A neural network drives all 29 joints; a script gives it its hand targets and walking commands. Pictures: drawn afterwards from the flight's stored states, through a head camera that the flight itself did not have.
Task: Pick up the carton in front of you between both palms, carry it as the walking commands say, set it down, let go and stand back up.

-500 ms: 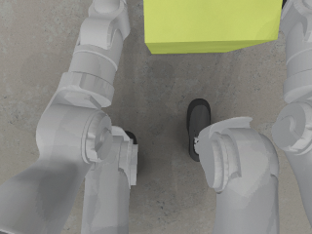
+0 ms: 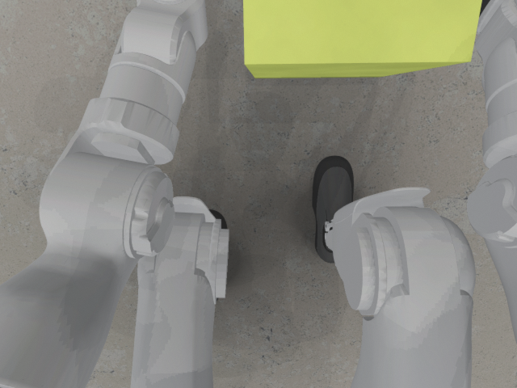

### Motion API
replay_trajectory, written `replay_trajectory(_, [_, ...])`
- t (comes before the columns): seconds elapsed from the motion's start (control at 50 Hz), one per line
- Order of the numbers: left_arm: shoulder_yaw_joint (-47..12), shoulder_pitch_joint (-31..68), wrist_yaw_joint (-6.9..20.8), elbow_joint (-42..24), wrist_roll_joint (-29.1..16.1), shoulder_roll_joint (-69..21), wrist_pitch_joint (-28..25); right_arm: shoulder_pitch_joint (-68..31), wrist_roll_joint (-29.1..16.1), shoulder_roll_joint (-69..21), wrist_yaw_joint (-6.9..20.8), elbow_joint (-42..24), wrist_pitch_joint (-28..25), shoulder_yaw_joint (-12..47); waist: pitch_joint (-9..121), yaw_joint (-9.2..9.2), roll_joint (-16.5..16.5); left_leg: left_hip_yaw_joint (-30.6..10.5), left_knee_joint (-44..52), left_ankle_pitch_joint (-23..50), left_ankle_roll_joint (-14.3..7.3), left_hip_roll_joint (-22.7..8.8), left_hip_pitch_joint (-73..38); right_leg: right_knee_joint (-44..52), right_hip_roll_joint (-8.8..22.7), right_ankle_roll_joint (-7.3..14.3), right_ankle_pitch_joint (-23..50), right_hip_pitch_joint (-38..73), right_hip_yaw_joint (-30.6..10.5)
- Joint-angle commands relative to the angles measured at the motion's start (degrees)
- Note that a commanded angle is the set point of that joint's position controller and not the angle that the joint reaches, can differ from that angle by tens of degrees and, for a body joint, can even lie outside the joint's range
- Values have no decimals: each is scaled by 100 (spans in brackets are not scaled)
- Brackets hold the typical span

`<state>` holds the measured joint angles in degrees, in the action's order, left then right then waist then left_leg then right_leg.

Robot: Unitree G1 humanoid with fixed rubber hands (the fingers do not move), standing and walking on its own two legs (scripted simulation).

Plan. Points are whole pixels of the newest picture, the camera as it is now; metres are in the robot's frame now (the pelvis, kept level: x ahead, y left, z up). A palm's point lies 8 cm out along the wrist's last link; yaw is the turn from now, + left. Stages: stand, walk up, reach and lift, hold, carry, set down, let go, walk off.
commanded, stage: set down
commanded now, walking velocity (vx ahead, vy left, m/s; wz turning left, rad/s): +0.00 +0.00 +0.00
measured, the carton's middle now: out of the picture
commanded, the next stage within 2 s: let go in 1.24 s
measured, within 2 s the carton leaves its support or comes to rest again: neither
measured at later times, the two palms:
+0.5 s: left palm out of the picture +0.59 +0.01 -0.08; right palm out of the picture +0.51 -0.35 -0.09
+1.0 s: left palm out of the picture +0.59 +0.02 +0.06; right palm out of the picture +0.51 -0.36 +0.06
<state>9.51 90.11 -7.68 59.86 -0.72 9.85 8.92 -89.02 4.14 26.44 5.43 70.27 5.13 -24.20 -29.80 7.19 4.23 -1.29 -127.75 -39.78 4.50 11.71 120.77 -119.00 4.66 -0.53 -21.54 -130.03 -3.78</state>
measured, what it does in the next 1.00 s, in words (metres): rises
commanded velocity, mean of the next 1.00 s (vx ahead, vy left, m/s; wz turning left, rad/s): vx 0.00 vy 0.00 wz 0.00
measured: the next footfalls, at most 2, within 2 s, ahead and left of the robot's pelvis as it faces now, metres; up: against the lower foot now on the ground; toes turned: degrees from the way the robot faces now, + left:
none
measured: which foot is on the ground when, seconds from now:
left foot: down 0.00-1.00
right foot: down 0.00-1.00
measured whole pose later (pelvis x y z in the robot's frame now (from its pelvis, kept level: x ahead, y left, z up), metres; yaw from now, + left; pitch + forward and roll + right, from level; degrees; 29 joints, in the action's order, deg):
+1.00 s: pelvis +0.03 -0.02 +0.17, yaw -3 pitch +45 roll +6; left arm 13.0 70.9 -9.8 41.6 -1.5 9.9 16.2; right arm -72.1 -1.6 25.3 3.9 50.0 13.3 -19.2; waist -3.0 4.6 2.7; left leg -1.4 -91.6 -34.0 3.2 5.3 103.5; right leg -85.7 0.4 0.3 -17.8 -113.5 -3.5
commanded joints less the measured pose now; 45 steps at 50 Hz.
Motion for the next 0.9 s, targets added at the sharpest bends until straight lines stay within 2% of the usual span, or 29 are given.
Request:
replay_trajectory(0.0, [-372, 1603, -219, -416, -447, 796, -149, -1300, -349, 1397, -401, -293, -372, 117, 6206, 710, 121, 360, 1418, 882, 62, -384, -1446, 383, -213, 52, 1041, 4349, 391])
replay_trajectory(0.06, [-620, 1695, -220, -423, -833, 780, -188, -1664, -758, 1679, -459, -530, -542, 401, 6560, 691, 148, 311, 1352, 1198, 58, -489, -1401, 277, -146, 98, 1653, 4677, 293])
replay_trajectory(0.16, [-901, 1567, -183, -748, -1101, 675, -187, -1396, -1246, 1514, -271, -345, -497, 750, 7155, 637, 126, 398, 1345, 1331, 59, -520, -1323, 270, -127, 146, 2054, 5137, 258])
replay_trajectory(0.24, [-724, 1414, -270, -1419, -938, 846, -103, -1158, -1288, 1571, -228, -626, -368, 788, 8057, 552, 52, 566, 1475, 1322, 40, -463, -1401, 351, -209, 130, 2297, 5916, 327])
replay_trajectory(0.34, [-472, 1137, -444, -2214, -724, 794, 172, -1095, -1086, 1632, -319, -1688, -43, 646, 9408, 546, -326, 776, 1951, 1137, -8, -290, -1613, 709, -400, 56, 2450, 7249, 554])
replay_trajectory(0.38, [-256, 996, -478, -2187, -611, 784, 341, -1034, -994, 1491, -343, -1801, 162, 655, 9201, 445, -493, 826, 2196, 868, -62, -250, -1513, 954, -461, 0, 2078, 7198, 639])
replay_trajectory(0.44, [132, 743, -438, -1792, -388, 748, 481, -988, -877, 1175, -325, -1746, 338, 721, 8389, 187, -721, 832, 2502, 528, -138, -240, -1082, 1297, -501, -75, 1485, 6728, 652])
replay_trajectory(0.5, [417, 510, -361, -1441, -207, 702, 464, -921, -774, 920, -284, -1694, 375, 775, 8021, -15, -875, 818, 2741, 497, -169, -260, -791, 1549, -518, -110, 1287, 6474, 623])
replay_trajectory(0.54, [535, 402, -317, -1288, -113, 673, 427, -819, -700, 800, -261, -1638, 387, 763, 7970, -81, -927, 811, 2903, 521, -172, -269, -720, 1722, -533, -124, 1237, 6406, 605])
replay_trajectory(0.64, [592, 203, -232, -1319, -9, 555, 370, -436, -473, 697, -241, -1640, 425, 564, 8241, -12, -868, 805, 3315, 639, -120, -249, -887, 2192, -599, -113, 1323, 6558, 593])
replay_trajectory(0.76, [379, 89, -221, -1987, -70, 490, 426, -150, -367, 865, -257, -2186, 483, 304, 9073, 182, -599, 798, 3878, 912, -36, -227, -1575, 2718, -676, -61, 1871, 7272, 645])
replay_trajectory(0.82, [293, 9, -242, -2362, -103, 516, 513, -74, -453, 921, -237, -2540, 565, 304, 9511, 178, -499, 792, 4178, 1129, -12, -239, -1997, 2987, -710, -48, 2157, 7698, 664])
replay_trajectory(0.88, [293, -155, -251, -2573, -110, 538, 603, 41, -565, 885, -197, -2736, 663, 383, 9701, 96, -492, 784, 4490, 1324, -7, -260, -2243, 3270, -735, -51, 2367, 8082, 644])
